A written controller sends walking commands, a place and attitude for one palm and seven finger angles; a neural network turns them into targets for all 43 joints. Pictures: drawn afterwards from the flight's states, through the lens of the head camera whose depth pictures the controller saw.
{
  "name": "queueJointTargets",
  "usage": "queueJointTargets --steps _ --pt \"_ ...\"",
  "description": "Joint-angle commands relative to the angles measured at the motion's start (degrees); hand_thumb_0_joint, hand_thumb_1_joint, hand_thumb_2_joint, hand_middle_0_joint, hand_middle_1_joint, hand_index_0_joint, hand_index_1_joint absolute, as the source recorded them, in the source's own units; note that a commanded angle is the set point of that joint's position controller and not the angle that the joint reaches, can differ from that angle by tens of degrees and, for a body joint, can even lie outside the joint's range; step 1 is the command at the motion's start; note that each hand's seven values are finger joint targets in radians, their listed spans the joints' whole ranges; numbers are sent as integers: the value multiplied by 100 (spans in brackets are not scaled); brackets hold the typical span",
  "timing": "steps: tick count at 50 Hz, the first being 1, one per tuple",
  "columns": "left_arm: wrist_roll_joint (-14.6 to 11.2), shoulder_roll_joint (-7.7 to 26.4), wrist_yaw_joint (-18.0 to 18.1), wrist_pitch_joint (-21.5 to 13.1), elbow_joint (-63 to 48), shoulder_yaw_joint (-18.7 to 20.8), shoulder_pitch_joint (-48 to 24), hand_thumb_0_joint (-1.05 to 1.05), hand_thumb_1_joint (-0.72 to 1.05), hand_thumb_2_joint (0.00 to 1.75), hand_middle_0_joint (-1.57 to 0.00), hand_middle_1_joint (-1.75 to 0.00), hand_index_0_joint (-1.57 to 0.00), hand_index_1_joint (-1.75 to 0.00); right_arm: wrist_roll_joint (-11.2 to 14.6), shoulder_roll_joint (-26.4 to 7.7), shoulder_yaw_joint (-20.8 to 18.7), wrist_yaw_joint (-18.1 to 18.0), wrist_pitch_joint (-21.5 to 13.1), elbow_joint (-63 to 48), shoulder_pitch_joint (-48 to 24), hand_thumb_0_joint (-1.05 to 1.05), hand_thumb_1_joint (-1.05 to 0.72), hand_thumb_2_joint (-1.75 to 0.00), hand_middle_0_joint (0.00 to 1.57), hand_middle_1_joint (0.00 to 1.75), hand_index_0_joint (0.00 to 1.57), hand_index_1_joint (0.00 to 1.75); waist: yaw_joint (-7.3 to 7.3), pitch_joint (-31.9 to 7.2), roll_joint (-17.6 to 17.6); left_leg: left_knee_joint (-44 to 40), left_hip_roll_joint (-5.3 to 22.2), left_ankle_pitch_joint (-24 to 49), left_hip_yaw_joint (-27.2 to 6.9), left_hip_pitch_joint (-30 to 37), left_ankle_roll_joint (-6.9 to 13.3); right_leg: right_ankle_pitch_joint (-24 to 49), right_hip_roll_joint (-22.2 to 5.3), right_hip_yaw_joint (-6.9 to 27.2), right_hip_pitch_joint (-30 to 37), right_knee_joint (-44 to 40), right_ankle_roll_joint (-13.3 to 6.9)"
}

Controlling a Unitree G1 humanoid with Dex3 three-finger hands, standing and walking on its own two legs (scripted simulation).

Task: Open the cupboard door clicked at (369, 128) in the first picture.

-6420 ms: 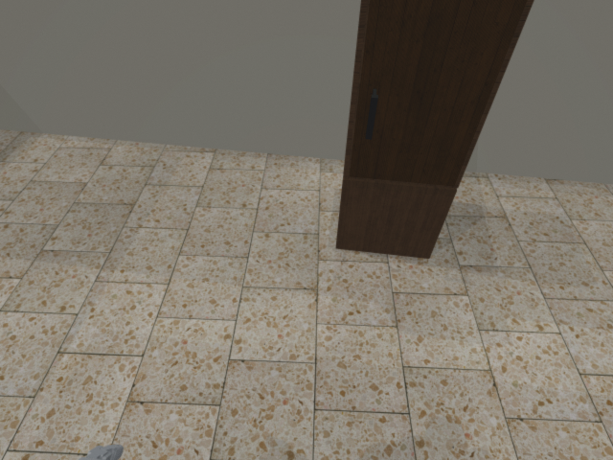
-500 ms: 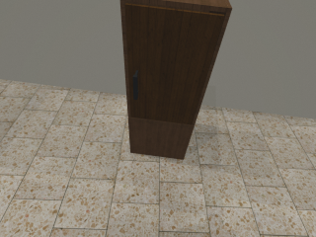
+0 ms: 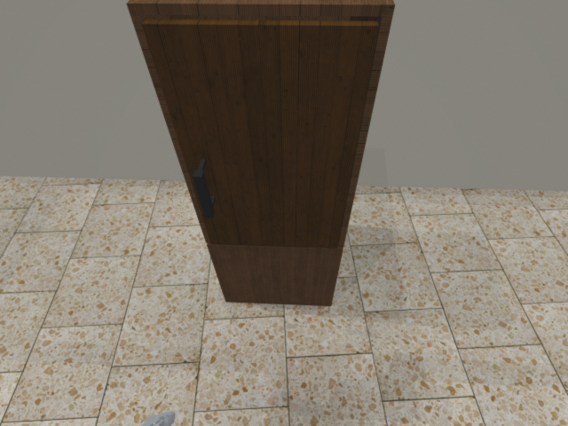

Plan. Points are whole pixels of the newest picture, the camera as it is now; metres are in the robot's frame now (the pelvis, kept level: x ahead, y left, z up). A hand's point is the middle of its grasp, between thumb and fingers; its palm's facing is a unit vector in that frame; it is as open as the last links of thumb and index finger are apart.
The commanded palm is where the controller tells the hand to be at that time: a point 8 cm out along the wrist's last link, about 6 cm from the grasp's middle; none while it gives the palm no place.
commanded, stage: come to a stop and stand still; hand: left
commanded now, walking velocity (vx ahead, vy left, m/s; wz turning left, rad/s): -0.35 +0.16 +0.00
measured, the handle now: (206, 189) +0.59 +0.19 -0.08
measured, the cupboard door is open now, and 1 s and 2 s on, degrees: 0 0 0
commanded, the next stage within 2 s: look again from close up in 0.96 s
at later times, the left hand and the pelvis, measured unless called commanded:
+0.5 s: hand out of the picture +0.07 +0.22 -0.17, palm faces +0.03 -0.98 -0.22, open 7.4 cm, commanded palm none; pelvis +0.04 +0.03 +0.01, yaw -2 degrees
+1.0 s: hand out of the picture +0.03 +0.15 -0.16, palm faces +0.00 -0.98 -0.18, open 7.3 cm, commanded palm none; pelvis +0.01 -0.02 +0.01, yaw -2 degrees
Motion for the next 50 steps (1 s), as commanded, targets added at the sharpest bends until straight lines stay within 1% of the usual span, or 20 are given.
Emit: queueJointTargets --steps 1,5,10,11,12,14,16,19,25,28,29,30,31,32,33,36,38,41,43,50 --pt "33 553 122 -14 -8 80 432 0 90 90 -20 -30 -20 -30 -48 -135 25 8 -10 -344 409 0 -90 -90 20 30 20 30 -36 -192 -755 -783 348 413 -142 -397 -178 1265 -1553 1078 -117 -2100 -559" --pt "46 669 135 94 37 71 565 0 90 90 -20 -30 -20 -30 19 -31 129 -21 58 -426 35 0 -90 -90 20 30 20 30 126 -405 -749 -2309 56 675 83 -2 -323 2857 -1282 823 222 -1597 -531" --pt "20 947 179 323 -14 167 621 0 90 90 -20 -30 -20 -30 22 -470 -9 -42 136 -649 -466 0 -90 -90 20 30 20 30 158 -307 -952 -3645 -43 1520 106 559 -329 2500 -1280 917 332 -869 -343" --pt "8 935 183 372 -46 183 632 0 90 90 -20 -30 -20 -30 14 -608 -49 -39 126 -663 -464 0 -90 -90 20 30 20 30 133 -288 -636 -3942 111 2407 -16 887 -260 2102 -1163 878 107 -597 -177" --pt "-5 801 185 420 -109 172 791 0 90 90 -20 -30 -20 -30 -10 -859 -84 -49 90 -759 -517 0 -90 -90 20 30 20 30 188 -386 90 -4179 698 3781 -607 1118 6 1295 -758 658 -116 -189 107" --pt "-51 579 225 512 -146 91 1026 0 90 90 -20 -30 -20 -30 -21 -1250 -120 -106 65 -918 -782 0 -90 -90 20 30 20 30 266 -504 1743 -5085 1788 5117 -1668 726 872 -1967 -48 402 -45 1434 499" --pt "-22 717 206 553 -90 163 898 0 90 90 -20 -30 -20 -30 -54 -1247 -117 -186 87 -1055 -1134 0 -90 -90 20 30 20 30 271 -549 1088 -5014 1715 4434 -1553 532 1100 -2117 -80 1023 -232 2693 444" --pt "7 647 146 539 -41 168 1053 0 90 90 -20 -30 -20 -30 -40 -1186 -141 -179 92 -1195 -1453 0 -90 -90 20 30 20 30 314 -817 378 -4792 1446 4070 -1028 1024 1001 -1647 -65 1021 -618 2964 526" --pt "23 522 96 574 -207 104 863 0 90 90 -20 -30 -20 -30 -52 -1265 -253 -122 121 -1087 -1174 0 -90 -90 20 30 20 30 48 -899 771 -5158 1423 2421 -1215 1092 922 -1740 -159 768 -157 1413 546" --pt "12 449 102 516 -19 66 1339 0 90 90 -20 -30 -20 -30 -39 -1242 -266 -60 152 -1055 -1278 0 -90 -90 20 30 20 30 234 -894 781 -5171 1104 1455 -997 716 626 -1003 -35 501 638 -103 461" --pt "26 523 110 470 86 70 1549 0 90 90 -20 -30 -20 -30 -8 -1167 -261 -45 152 -1030 -1284 0 -90 -90 20 30 20 30 333 -846 588 -4955 871 1275 -856 415 423 -367 -35 474 1139 -972 435" --pt "60 744 140 426 105 87 1641 0 90 90 -20 -30 -20 -30 39 -893 -236 -20 165 -1044 -1243 0 -90 -90 20 30 20 30 348 -654 -82 -4489 496 803 -544 -24 114 -221 -446 1018 1357 -1668 303" --pt "84 1092 154 375 33 102 1393 0 90 90 -20 -30 -20 -30 74 -557 -148 15 190 -1139 -1306 0 -90 -90 20 30 20 30 247 -330 -1114 -3908 -5 329 -89 -350 -230 -686 -1394 2132 825 -2130 -78" --pt "68 1241 144 382 -121 88 995 0 90 90 -20 -30 -20 -30 40 -524 -99 64 214 -1235 -1504 0 -90 -90 20 30 20 30 238 -112 -1116 -3550 -86 138 -105 -43 -260 -1223 -1777 2304 -69 -2388 -351" --pt "63 1225 159 330 -149 107 769 0 90 90 -20 -30 -20 -30 -1 -564 -90 59 252 -1225 -1636 0 -90 -90 20 30 20 30 290 92 -1726 -3238 -62 158 -237 -154 -199 -955 -1572 2370 -277 -2395 -375" --pt "19 903 157 284 -55 7 530 0 90 90 -20 -30 -20 -30 6 -542 -35 26 190 -813 -1030 0 -90 -90 20 30 20 30 36 -51 -1185 -3363 -56 899 -208 251 -186 353 -1119 1558 100 -1738 -247" --pt "-29 787 152 255 81 -38 741 0 90 90 -20 -30 -20 -30 13 -553 13 -11 121 -622 -837 0 -90 -90 20 30 20 30 82 -112 -839 -3930 -18 1600 -221 664 -195 645 -932 1356 169 -1441 -61" --pt "-40 625 157 282 219 -67 928 0 90 90 -20 -30 -20 -30 11 -671 66 -67 70 -465 -723 0 -90 -90 20 30 20 30 167 226 -624 -4417 218 1954 -416 868 -163 -105 -625 1321 6 -1594 159" --pt "-68 692 148 308 384 -53 973 0 90 90 -20 -30 -20 -30 18 -662 101 -89 50 -306 -697 0 -90 -90 20 30 20 30 222 91 -27 -4517 222 2135 -449 826 -163 95 -560 1213 397 -1498 214" --pt "-73 628 135 345 521 -55 999 0 90 90 -20 -30 -20 -30 9 -585 124 -108 67 -149 -495 0 -90 -90 20 30 20 30 236 196 -153 -4687 145 1517 -414 702 -181 -695 -532 1246 459 -1781 191"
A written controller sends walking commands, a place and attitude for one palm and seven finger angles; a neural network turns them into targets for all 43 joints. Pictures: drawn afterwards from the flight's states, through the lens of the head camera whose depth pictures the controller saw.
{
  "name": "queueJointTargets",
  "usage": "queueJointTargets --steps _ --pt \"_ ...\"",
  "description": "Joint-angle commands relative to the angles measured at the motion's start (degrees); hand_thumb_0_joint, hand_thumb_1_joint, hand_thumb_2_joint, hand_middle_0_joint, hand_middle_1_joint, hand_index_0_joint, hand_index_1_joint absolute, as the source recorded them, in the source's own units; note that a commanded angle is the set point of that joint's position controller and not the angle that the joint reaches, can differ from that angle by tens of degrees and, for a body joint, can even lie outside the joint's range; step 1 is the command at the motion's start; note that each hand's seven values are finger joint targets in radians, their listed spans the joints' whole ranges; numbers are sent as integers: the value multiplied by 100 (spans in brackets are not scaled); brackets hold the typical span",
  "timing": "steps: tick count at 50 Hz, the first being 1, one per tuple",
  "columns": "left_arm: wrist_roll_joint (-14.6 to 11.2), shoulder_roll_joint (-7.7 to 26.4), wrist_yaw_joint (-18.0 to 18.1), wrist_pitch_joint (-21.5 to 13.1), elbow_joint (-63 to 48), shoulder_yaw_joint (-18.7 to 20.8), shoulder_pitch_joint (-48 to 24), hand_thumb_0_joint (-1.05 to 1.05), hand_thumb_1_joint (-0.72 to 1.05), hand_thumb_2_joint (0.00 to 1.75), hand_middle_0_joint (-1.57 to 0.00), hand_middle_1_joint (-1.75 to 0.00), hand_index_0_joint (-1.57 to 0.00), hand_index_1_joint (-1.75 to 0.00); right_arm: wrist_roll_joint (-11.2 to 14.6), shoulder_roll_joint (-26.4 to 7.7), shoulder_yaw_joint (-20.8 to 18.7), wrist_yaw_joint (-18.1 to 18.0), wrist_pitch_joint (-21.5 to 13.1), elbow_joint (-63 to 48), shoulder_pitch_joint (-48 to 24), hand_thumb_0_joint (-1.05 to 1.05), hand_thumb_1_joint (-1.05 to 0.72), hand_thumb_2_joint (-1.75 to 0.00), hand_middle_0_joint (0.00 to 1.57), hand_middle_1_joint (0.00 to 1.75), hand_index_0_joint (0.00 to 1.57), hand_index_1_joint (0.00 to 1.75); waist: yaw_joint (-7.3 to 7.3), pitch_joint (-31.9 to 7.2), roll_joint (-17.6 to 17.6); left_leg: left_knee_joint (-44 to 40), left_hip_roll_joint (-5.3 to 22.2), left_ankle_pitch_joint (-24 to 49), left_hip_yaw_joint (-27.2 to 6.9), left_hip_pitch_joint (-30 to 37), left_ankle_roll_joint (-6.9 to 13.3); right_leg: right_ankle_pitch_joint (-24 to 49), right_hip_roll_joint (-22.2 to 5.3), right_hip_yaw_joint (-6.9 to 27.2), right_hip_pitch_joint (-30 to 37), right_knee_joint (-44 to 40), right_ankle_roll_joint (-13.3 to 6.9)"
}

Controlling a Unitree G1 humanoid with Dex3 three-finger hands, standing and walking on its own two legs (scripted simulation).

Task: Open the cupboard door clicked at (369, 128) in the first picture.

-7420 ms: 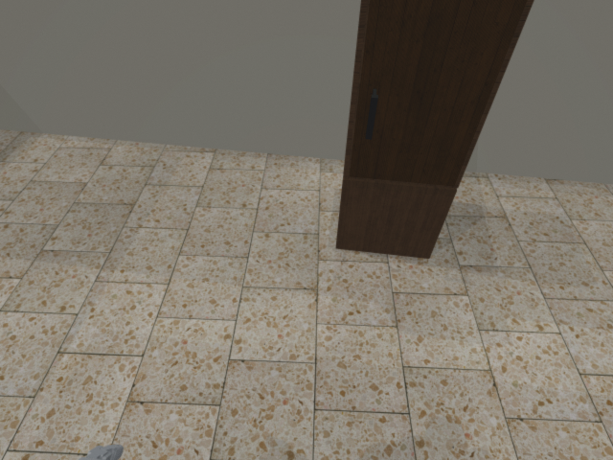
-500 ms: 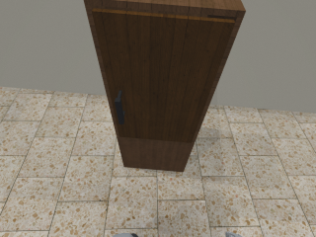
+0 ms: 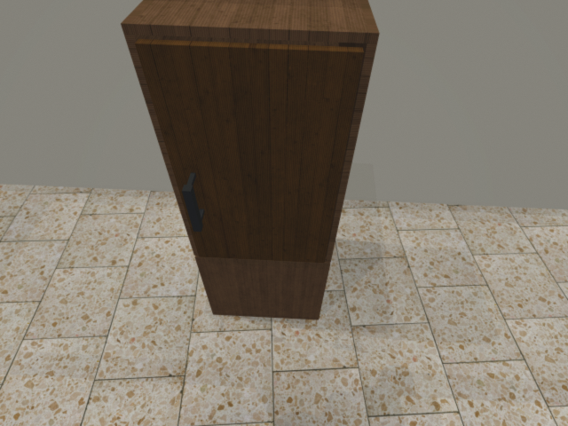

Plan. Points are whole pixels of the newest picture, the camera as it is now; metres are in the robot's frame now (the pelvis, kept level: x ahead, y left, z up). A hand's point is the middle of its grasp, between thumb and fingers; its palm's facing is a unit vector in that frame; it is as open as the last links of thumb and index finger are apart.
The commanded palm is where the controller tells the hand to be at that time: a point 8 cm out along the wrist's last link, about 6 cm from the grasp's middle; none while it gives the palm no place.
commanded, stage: look again from close up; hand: left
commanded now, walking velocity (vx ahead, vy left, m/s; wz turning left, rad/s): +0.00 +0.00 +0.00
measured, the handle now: (195, 203) +0.57 +0.23 -0.09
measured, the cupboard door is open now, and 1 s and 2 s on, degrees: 0 0 0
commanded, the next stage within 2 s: shuffle to correct the standing spot in 0.52 s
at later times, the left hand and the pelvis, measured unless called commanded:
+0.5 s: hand out of the picture -0.01 +0.22 -0.18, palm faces +0.02 -0.98 -0.18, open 7.4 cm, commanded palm none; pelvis -0.02 +0.05 -0.01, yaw +0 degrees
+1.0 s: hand out of the picture -0.07 +0.20 -0.19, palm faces +0.07 -0.99 -0.13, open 7.4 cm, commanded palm none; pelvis +0.01 +0.04 -0.01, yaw +0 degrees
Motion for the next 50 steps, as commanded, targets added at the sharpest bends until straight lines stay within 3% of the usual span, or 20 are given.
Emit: queueJointTargets --steps 1,2,3,4,5,6,7,8,9,10,13,22,31,35,37,42,45,48,49,50 --pt "-5 602 38 -57 -104 118 276 0 90 90 -20 -30 -20 -30 -4 -400 -31 -31 -131 -215 123 0 -90 -90 20 30 20 30 71 317 28 -314 110 -2 -190 197 244 -364 -665 651 -733 -1048 -50" --pt "0 579 40 -63 -106 123 266 0 90 90 -20 -30 -20 -30 -5 -382 -33 -34 -141 -200 182 0 -90 -90 20 30 20 30 49 288 -37 -321 114 48 -193 186 249 -308 -654 656 -702 -1024 -57" --pt "126 671 269 -278 -24 64 889 0 90 90 -20 -30 -20 -30 24 -524 -3 36 -253 -617 -511 0 -90 -90 20 30 20 30 388 467 -239 1060 14 -191 15 -416 115 2566 -1056 1239 -665 -968 157" --pt "127 928 266 -373 -147 94 651 0 90 90 -20 -30 -20 -30 28 -325 38 79 -229 -905 -266 0 -90 -90 20 30 20 30 -33 174 -400 991 -16 -577 61 -470 172 4126 -1451 1050 -205 -661 -5" --pt "105 820 248 -398 -276 80 647 0 90 90 -20 -30 -20 -30 5 -155 42 69 -275 -882 119 0 -90 -90 20 30 20 30 -56 -612 -701 829 -89 -638 92 -256 319 4494 -1308 797 315 -196 -166" --pt "64 737 236 -384 -347 66 552 0 90 90 -20 -30 -20 -30 12 -242 33 53 -295 -840 262 0 -90 -90 20 30 20 30 -72 -913 -972 673 -111 -202 42 -86 360 4195 -1088 552 502 25 -188" --pt "44 655 226 -360 -395 58 557 0 90 90 -20 -30 -20 -30 20 -332 25 37 -308 -813 317 0 -90 -90 20 30 20 30 -46 -889 -763 530 -51 302 -34 74 395 3539 -924 506 332 85 -171" --pt "38 582 217 -325 -434 56 565 0 90 90 -20 -30 -20 -30 18 -391 19 19 -309 -808 318 0 -90 -90 20 30 20 30 -36 -646 -437 444 57 600 -91 153 416 2682 -785 495 -20 44 -150" --pt "63 556 204 -264 -445 44 539 0 90 90 -20 -30 -20 -30 4 -394 29 18 -320 -786 276 0 -90 -90 20 30 20 30 15 -260 248 396 121 897 -147 77 431 1898 -661 413 -282 49 -127" --pt "69 568 185 -213 -449 50 615 0 90 90 -20 -30 -20 -30 1 -422 32 13 -301 -821 204 0 -90 -90 20 30 20 30 70 24 525 313 163 839 -254 -119 459 1172 -572 418 -457 -17 -105" --pt "87 522 137 -147 -486 35 649 0 90 90 -20 -30 -20 -30 -10 -527 -6 27 -245 -932 114 0 -90 -90 20 30 20 30 50 491 51 13 125 -379 -415 -521 486 -173 -479 469 -859 -246 -97" --pt "112 589 76 -116 -612 19 797 0 90 90 -20 -30 -20 -30 -22 -774 -49 52 -270 -1080 6 0 -90 -90 20 30 20 30 111 294 245 -648 208 -1411 -779 -682 587 -179 -445 334 -653 -159 6" --pt "120 650 48 -138 -524 14 949 0 90 90 -20 -30 -20 -30 -4 -858 -52 63 -292 -1029 -31 0 -90 -90 20 30 20 30 135 61 210 -809 212 -1364 -814 -526 594 30 -506 326 -530 -264 35" --pt "161 598 10 -111 -442 27 1112 0 90 90 -20 -30 -20 -30 -46 -855 -70 76 -210 -929 44 0 -90 -90 20 30 20 30 125 285 176 -809 196 -2503 -816 -707 634 -1222 -411 280 -811 -224 -13" --pt "163 583 -13 -110 -418 52 1265 0 90 90 -20 -30 -20 -30 -57 -842 -83 84 -187 -952 -12 0 -90 -90 20 30 20 30 179 458 162 -734 169 -2674 -824 -927 674 -1436 -403 371 -886 -244 -68" --pt "112 686 -32 -197 -359 119 1355 0 90 90 -20 -30 -20 -30 -51 -542 -46 108 -281 -971 30 0 -90 -90 20 30 20 30 149 435 -451 307 -216 -1740 -223 -953 587 -1666 -793 1029 -923 -700 -335" --pt "110 730 -8 -225 -348 153 1342 0 90 90 -20 -30 -20 -30 -39 -450 -35 123 -341 -965 103 0 -90 -90 20 30 20 30 83 524 -679 700 -300 -1417 55 -907 551 -1700 -934 1130 -1030 -744 -421" --pt "126 628 -15 -224 -348 160 1285 0 90 90 -20 -30 -20 -30 -36 -465 -57 123 -390 -869 342 0 -90 -90 20 30 20 30 -8 649 -200 313 -149 -1538 -150 -559 604 -1559 -710 795 -1367 -311 -372" --pt "132 543 -19 -207 -377 146 1237 0 90 90 -20 -30 -20 -30 -29 -545 -70 103 -401 -806 471 0 -90 -90 20 30 20 30 -28 718 301 -15 67 -1501 -515 -386 689 -1326 -489 499 -1541 59 -264" --pt "141 384 -17 -207 -390 119 1225 0 90 90 -20 -30 -20 -30 -21 -667 -72 68 -419 -719 640 0 -90 -90 20 30 20 30 -53 620 906 -448 454 -1311 -1065 -164 851 -833 -244 131 -1640 646 -136"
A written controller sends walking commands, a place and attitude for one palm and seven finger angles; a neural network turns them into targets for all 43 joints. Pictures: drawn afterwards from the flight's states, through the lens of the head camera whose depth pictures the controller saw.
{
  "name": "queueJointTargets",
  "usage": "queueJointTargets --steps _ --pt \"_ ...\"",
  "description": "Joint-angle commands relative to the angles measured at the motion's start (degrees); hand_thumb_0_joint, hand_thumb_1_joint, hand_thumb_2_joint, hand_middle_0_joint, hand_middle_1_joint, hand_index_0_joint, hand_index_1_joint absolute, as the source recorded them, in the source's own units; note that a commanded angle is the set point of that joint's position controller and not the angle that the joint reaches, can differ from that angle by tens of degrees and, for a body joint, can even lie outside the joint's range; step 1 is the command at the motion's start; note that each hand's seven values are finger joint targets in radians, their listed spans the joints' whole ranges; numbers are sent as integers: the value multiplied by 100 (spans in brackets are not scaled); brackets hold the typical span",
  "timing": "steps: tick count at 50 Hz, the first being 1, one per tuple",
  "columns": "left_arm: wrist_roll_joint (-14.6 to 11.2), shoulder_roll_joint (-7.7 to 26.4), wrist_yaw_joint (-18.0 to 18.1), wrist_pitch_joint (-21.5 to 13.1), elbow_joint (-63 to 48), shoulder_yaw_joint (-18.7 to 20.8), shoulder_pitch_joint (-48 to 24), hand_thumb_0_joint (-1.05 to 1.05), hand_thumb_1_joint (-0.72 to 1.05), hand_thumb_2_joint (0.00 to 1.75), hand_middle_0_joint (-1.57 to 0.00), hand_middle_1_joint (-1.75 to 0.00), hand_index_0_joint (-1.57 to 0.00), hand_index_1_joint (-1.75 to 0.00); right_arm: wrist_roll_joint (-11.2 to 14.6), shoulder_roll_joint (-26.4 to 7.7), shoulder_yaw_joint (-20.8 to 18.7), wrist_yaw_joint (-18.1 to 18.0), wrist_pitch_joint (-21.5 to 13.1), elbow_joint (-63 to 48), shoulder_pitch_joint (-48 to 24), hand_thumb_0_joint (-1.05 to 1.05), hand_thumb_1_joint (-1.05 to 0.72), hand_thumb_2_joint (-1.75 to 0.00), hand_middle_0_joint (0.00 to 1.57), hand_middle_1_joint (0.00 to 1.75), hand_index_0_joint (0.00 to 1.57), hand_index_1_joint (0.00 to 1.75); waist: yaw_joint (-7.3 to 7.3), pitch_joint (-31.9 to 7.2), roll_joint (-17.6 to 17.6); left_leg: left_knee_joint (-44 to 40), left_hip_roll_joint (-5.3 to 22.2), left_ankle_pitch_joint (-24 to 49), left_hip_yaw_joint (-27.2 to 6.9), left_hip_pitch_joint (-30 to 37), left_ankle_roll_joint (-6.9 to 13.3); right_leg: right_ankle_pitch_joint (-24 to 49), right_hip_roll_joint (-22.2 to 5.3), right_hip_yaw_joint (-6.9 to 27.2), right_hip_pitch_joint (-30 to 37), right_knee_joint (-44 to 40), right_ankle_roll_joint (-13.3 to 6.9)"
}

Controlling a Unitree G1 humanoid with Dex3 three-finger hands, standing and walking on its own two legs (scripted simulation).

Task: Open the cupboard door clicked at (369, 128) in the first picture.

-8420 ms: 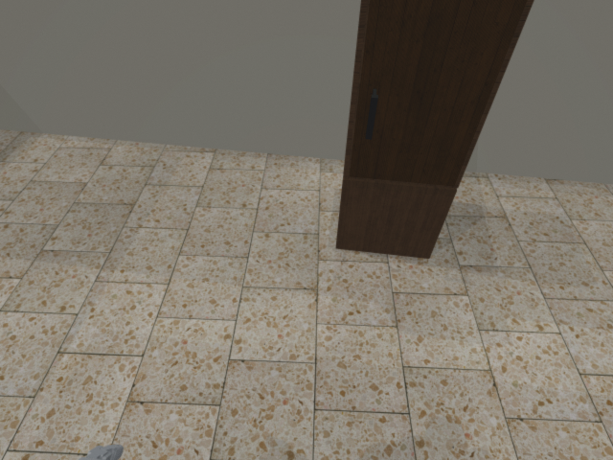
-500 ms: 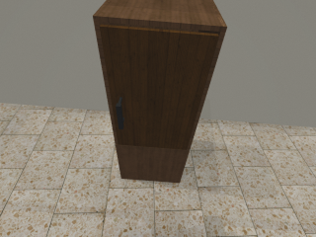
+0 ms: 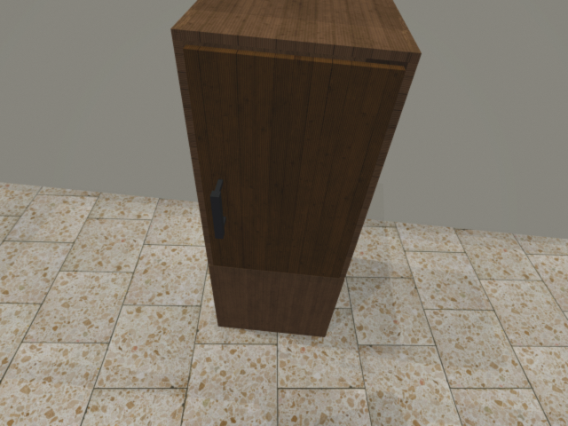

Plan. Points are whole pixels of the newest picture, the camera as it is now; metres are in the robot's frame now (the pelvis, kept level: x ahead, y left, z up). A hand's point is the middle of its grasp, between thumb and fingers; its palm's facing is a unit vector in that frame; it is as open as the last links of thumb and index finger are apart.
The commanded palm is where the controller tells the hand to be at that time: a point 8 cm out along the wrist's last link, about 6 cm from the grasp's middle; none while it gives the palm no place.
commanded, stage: come to a stop and stand still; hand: left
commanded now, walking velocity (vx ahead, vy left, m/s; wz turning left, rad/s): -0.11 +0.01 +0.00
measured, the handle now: (219, 209) +0.57 +0.18 -0.08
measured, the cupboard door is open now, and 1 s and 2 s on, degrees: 0 0 0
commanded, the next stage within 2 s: look again from close up in 1.42 s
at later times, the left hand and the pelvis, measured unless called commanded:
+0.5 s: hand out of the picture +0.03 +0.17 -0.17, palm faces -0.01 -0.97 -0.23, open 7.3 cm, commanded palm none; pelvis +0.00 -0.01 +0.01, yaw -1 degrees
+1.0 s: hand out of the picture +0.04 +0.17 -0.16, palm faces -0.03 -0.97 -0.23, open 7.4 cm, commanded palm none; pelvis +0.01 -0.02 +0.01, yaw -2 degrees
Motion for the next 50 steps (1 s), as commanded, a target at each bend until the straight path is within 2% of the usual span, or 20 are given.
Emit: queueJointTargets --steps 1,2,3,4,5,6,7,9,15,20,21,22,23,24,25,27,33,42,48,50 --pt "32 296 55 -109 -299 66 57 0 90 90 -20 -30 -20 -30 27 -809 -112 -123 -214 -112 557 0 -90 -90 20 30 20 30 -175 842 1327 -1867 1196 -142 -1689 421 653 -110 171 -350 -1292 287 -275" --pt "30 206 72 -123 -294 26 49 0 90 90 -20 -30 -20 -30 36 -813 -100 -170 -208 -123 448 0 -90 -90 20 30 20 30 -84 837 1237 -1824 1303 654 -1760 423 805 -118 152 -332 -1239 246 -246" --pt "5 147 89 -132 -223 7 114 0 90 90 -20 -30 -20 -30 48 -739 -61 -200 -206 -139 293 0 -90 -90 20 30 20 30 23 729 930 -1607 1231 1446 -1461 286 776 62 80 -250 -830 -137 -232" --pt "-21 141 111 -150 -113 -1 305 0 90 90 -20 -30 -20 -30 70 -612 -20 -225 -224 -156 138 0 -90 -90 20 30 20 30 154 573 612 -1259 1010 2253 -1082 170 645 750 -29 -84 -312 -611 -211" --pt "-37 214 141 -176 -30 4 444 0 90 90 -20 -30 -20 -30 88 -517 10 -230 -251 -156 34 0 -90 -90 20 30 20 30 164 348 294 -909 737 2657 -682 124 421 1739 -243 164 107 -799 -236" --pt "-51 333 164 -197 11 5 407 0 90 90 -20 -30 -20 -30 95 -445 19 -231 -259 -137 5 0 -90 -90 20 30 20 30 81 210 -22 -726 533 2808 -403 222 213 2885 -429 284 281 -807 -258" --pt "-64 438 180 -198 -11 6 290 0 90 90 -20 -30 -20 -30 103 -466 11 -232 -249 -103 37 0 -90 -90 20 30 20 30 10 57 -188 -765 481 2735 -294 382 111 3573 -510 223 359 -739 -221" --pt "-64 516 206 -169 -130 26 90 0 90 90 -20 -30 -20 -30 111 -456 -9 -244 -217 -25 42 0 -90 -90 20 30 20 30 3 17 -5 -795 470 2885 -246 513 76 3968 -542 199 415 -630 -191" --pt "-49 631 236 -50 -374 92 -278 0 90 90 -20 -30 -20 -30 84 -509 -59 -210 -89 -93 -124 0 -90 -90 20 30 20 30 10 -55 82 -808 477 2521 -247 544 41 3153 -560 279 313 -630 -264" --pt "-41 654 184 -5 -440 67 -575 0 90 90 -20 -30 -20 -30 67 -581 -37 -161 -50 -117 -323 0 -90 -90 20 30 20 30 0 310 49 -1070 474 1649 -345 400 44 1926 -473 280 47 -974 -240" --pt "13 768 378 -100 -332 48 -320 0 90 90 -20 -30 -20 -30 104 -837 -55 -110 -85 -498 -749 0 -90 -90 20 30 20 30 96 589 304 -107 552 1750 -211 382 -106 3137 -647 737 -349 -1170 -242" --pt "-32 1052 315 -117 -677 47 -832 0 90 90 -20 -30 -20 -30 75 -594 -47 -60 -9 -599 -329 0 -90 -90 20 30 20 30 -284 353 367 -416 384 252 -259 276 -104 1166 -802 696 -476 -1246 -454" --pt "-34 1001 268 -104 -803 38 -1087 0 90 90 -20 -30 -20 -30 36 -674 -44 -29 26 -603 -234 0 -90 -90 20 30 20 30 -307 479 469 -600 387 -30 -302 202 -68 -114 -547 569 -768 -1167 -504" --pt "-2 990 241 -86 -891 56 -1107 0 90 90 -20 -30 -20 -30 -9 -730 -58 -6 8 -673 -175 0 -90 -90 20 30 20 30 -269 498 783 -777 456 -10 -393 46 9 -259 -346 334 -684 -959 -449" --pt "-19 968 214 -70 -873 36 -1030 0 90 90 -20 -30 -20 -30 -2 -806 -53 -6 0 -728 -267 0 -90 -90 20 30 20 30 -213 512 811 -940 483 -58 -552 -104 89 -252 -209 267 -591 -847 -408" --pt "-28 908 175 -54 -846 12 -937 0 90 90 -20 -30 -20 -30 14 -892 -55 -19 -11 -848 -375 0 -90 -90 20 30 20 30 -140 499 450 -1127 499 -199 -635 -179 153 -199 -140 219 -486 -811 -363" --pt "-42 948 123 -53 -817 -12 -972 0 90 90 -20 -30 -20 -30 21 -965 -34 -36 -54 -802 -411 0 -90 -90 20 30 20 30 -95 486 10 -1288 478 32 -553 71 146 40 -209 312 -488 -933 -299" --pt "-62 1131 108 -99 -652 4 -977 0 90 90 -20 -30 -20 -30 46 -983 14 -71 -121 -475 -459 0 -90 -90 20 30 20 30 -67 181 52 -1116 469 1099 -330 518 83 1071 -364 372 -192 -1003 -284" --pt "-62 1148 108 -88 -496 11 -1005 0 90 90 -20 -30 -20 -30 52 -996 22 -104 -130 -279 -531 0 -90 -90 20 30 20 30 -54 168 210 -1122 516 1329 -318 630 64 1405 -369 358 -89 -991 -284" --pt "-50 1145 108 -88 -463 19 -1006 0 90 90 -20 -30 -20 -30 54 -989 14 -111 -128 -222 -563 0 -90 -90 20 30 20 30 -45 231 130 -1122 521 1320 -303 609 62 1438 -370 359 -86 -1032 -281"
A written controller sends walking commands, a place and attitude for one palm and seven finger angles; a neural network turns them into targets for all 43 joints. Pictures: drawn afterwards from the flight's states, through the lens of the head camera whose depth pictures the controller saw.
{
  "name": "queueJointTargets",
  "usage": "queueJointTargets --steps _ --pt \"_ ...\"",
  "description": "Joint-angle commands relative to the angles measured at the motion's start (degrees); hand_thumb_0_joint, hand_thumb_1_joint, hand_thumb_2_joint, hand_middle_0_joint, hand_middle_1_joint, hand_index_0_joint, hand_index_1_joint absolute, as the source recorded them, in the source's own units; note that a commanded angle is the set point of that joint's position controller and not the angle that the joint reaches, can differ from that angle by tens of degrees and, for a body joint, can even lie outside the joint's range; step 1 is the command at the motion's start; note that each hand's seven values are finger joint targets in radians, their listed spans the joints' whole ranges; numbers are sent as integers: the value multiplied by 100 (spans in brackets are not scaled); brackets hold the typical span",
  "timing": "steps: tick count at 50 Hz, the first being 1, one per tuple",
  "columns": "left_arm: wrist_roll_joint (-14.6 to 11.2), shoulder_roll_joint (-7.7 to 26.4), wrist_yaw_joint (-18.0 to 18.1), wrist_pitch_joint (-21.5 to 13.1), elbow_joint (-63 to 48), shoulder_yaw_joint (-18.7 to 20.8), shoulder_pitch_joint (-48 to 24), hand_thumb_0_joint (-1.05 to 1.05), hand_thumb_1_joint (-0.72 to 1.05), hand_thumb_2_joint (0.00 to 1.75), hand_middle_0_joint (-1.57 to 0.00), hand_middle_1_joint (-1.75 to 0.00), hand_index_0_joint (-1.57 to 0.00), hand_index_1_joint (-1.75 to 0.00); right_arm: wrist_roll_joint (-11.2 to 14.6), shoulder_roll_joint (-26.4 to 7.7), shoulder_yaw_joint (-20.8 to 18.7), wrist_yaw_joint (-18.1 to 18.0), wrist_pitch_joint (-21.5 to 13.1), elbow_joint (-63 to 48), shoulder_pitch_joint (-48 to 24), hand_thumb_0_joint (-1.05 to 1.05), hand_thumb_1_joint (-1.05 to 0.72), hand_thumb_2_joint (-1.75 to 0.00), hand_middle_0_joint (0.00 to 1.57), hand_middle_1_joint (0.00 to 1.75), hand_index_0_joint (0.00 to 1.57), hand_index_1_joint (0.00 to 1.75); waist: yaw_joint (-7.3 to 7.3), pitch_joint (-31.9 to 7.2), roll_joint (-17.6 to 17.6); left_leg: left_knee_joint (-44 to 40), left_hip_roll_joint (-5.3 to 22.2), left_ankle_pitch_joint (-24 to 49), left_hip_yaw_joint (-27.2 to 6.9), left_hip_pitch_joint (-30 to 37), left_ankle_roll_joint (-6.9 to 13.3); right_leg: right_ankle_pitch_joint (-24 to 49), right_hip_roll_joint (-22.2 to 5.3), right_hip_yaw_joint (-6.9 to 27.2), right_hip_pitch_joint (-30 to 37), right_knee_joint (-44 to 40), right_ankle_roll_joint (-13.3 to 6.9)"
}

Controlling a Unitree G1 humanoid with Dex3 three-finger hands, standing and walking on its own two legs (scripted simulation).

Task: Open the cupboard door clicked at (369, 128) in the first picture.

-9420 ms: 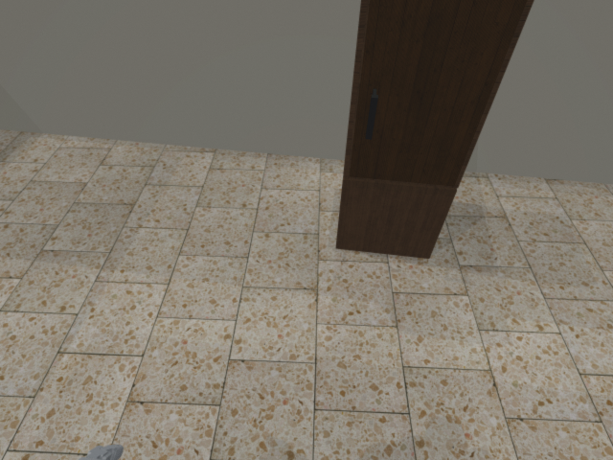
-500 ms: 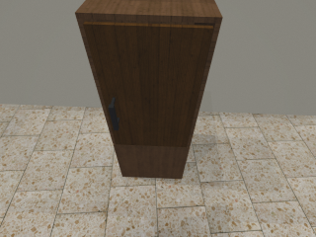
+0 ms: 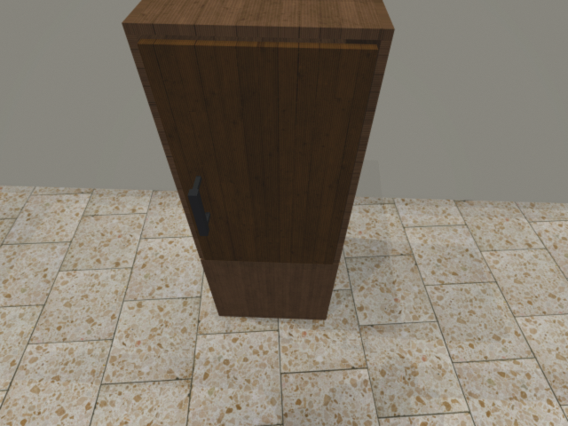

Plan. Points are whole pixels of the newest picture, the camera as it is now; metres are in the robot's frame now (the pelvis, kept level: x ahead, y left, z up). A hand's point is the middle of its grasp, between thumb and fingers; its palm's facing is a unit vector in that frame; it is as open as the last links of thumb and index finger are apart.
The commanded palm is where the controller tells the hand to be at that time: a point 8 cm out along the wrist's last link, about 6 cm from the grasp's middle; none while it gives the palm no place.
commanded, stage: come to a stop and stand still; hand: left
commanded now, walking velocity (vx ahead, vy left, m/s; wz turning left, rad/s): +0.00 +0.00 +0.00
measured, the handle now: (201, 206) +0.55 +0.22 -0.09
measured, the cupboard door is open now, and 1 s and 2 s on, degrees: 0 0 0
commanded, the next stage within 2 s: look again from close up in 0.42 s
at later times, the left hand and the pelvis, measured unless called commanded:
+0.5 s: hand out of the picture +0.04 +0.18 -0.17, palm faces +0.01 -0.97 -0.24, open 7.4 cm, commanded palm none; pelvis +0.02 -0.01 +0.00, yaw +0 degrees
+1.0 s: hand out of the picture +0.03 +0.17 -0.17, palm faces +0.03 -0.97 -0.23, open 7.4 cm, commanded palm none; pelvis +0.02 -0.02 +0.00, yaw +1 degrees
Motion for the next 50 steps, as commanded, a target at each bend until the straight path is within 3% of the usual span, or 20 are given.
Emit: queueJointTargets --steps 1,14,18,27,50 --pt "-1 830 56 -92 -152 177 183 0 90 90 -20 -30 -20 -30 8 -702 -108 -57 -144 -218 9 0 -90 -90 20 30 20 30 30 -83 -49 -387 427 1061 -424 240 221 1217 -453 396 -197 -622 -203" --pt "14 867 53 -97 -9 216 131 0 90 90 -20 -30 -20 -30 10 -728 -120 -98 -150 -57 -124 0 -90 -90 20 30 20 30 49 -124 -68 -357 480 1445 -372 400 195 1892 -484 351 -3 -651 -209" --pt "3 869 45 -89 13 210 114 0 90 90 -20 -30 -20 -30 6 -758 -109 -98 -130 -46 -184 0 -90 -90 20 30 20 30 48 -88 -28 -411 475 1287 -386 408 179 1722 -494 396 -56 -731 -211" --pt "3 913 51 -97 33 235 99 0 90 90 -20 -30 -20 -30 6 -815 -123 -113 -142 1 -202 0 -90 -90 20 30 20 30 50 -239 -41 -416 503 1631 -399 552 179 2086 -506 340 114 -710 -203" --pt "-7 827 50 -89 136 230 191 0 90 90 -20 -30 -20 -30 13 -723 -90 -131 -129 150 -126 0 -90 -90 20 30 20 30 79 -59 -69 -528 484 1470 -401 487 144 2020 -517 308 148 -875 -208"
